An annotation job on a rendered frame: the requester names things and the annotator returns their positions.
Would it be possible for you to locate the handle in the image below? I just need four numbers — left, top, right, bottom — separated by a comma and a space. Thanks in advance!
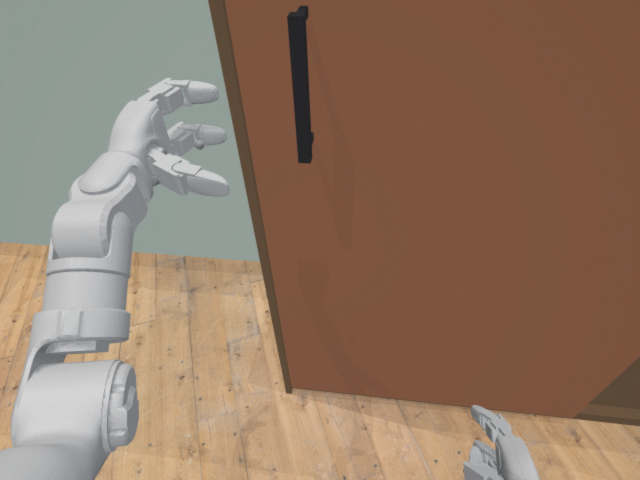
287, 6, 314, 163

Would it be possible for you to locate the robot left upper arm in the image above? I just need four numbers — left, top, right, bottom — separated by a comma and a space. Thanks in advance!
0, 359, 139, 480

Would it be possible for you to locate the left robot hand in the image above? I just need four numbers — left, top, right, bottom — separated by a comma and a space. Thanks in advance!
107, 78, 229, 197

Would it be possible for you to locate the right robot hand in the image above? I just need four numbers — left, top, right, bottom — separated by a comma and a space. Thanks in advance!
463, 405, 540, 480

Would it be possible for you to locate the wardrobe door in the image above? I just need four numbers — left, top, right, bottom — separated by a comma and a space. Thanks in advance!
589, 356, 640, 409
225, 0, 640, 418

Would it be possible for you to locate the robot left forearm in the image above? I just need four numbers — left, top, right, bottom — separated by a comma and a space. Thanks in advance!
10, 151, 153, 447

